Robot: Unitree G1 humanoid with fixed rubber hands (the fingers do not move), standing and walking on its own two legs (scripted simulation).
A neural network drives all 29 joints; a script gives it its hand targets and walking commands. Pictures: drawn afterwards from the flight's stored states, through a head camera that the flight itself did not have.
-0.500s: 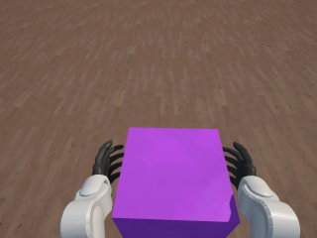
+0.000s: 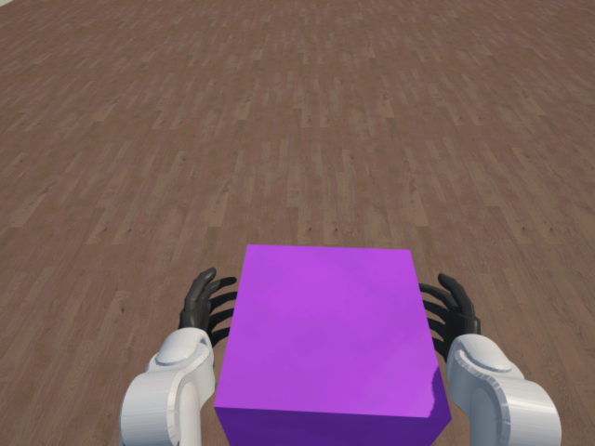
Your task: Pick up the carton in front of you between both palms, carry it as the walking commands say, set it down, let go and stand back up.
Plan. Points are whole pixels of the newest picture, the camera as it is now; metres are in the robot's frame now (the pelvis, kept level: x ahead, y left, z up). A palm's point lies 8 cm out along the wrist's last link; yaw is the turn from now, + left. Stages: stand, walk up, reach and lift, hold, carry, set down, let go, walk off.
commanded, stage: carry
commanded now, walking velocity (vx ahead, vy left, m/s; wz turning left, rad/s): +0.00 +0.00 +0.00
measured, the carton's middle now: (324, 366) +0.23 +0.00 +0.00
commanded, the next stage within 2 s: none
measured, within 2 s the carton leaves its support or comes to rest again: neither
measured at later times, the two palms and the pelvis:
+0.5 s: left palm (220, 323) +0.25 +0.13 +0.08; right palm (466, 328) +0.25 -0.17 +0.07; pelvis +0.03 -0.02 -0.01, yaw +1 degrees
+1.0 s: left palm (234, 323) +0.27 +0.13 +0.02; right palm (451, 328) +0.28 -0.17 +0.02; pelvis +0.01 -0.03 -0.01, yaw +2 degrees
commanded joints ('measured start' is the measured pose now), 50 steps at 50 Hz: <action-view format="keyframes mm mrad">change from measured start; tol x32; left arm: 1 -298 -602 -547 -108 -163 -17 -18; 50 -596 -614 -370 568 1 -471 -251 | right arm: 1 -286 634 538 -90 163 -19 12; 50 -607 625 409 537 7 -455 243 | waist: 1 -16 136 -196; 8 11 -220 -100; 12 -38 216 -196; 50 -9 -12 -155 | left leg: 1 471 106 -96 58 1138 42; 7 -215 -51 25 9 -55 -12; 9 -53 -66 40 -194 91 -10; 12 647 209 -239 -23 1439 157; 20 36 47 -101 -88 -117 -7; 50 79 86 -137 -62 131 -21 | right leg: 1 -224 19 -30 -86 300 14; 8 421 -152 41 5 1436 -71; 10 138 -113 0 164 1124 -41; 12 -410 67 3 348 -210 -7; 13 -463 44 75 258 -339 -27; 19 1 -158 194 -133 494 -80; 50 -49 -95 109 -102 291 -64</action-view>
